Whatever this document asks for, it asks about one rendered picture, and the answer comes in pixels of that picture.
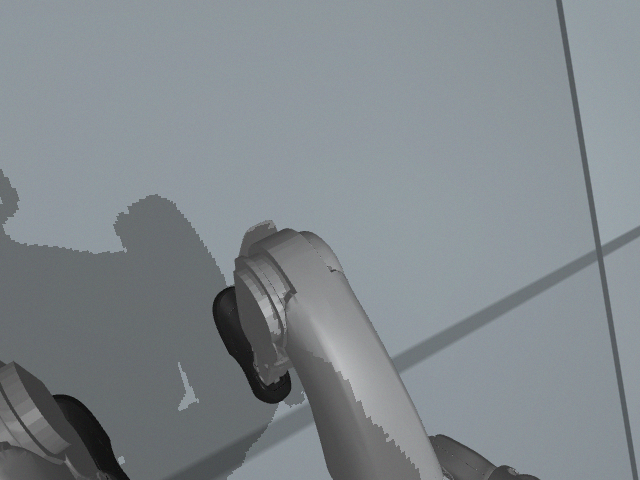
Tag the right robot hand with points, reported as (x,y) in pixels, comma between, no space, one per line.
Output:
(459,462)

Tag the right robot foot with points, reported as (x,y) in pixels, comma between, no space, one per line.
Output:
(226,317)

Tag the left robot foot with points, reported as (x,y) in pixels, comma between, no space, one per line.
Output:
(92,434)

